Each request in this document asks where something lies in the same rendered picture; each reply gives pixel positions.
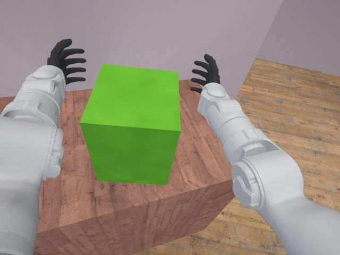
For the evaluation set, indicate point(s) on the pedestal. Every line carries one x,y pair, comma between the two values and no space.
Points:
79,215

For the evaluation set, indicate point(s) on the robot left upper arm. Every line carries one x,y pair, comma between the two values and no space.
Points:
30,152

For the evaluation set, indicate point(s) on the robot right forearm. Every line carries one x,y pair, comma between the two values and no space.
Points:
231,126

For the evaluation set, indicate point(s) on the robot left forearm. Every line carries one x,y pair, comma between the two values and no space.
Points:
40,97

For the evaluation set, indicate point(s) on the carton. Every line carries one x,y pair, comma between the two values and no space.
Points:
131,124

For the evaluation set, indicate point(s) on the left robot hand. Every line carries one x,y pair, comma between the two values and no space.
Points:
57,58

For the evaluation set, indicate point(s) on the right robot hand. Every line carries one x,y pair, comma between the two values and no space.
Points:
211,75

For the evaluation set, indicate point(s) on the robot right upper arm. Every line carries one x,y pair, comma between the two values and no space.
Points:
271,183

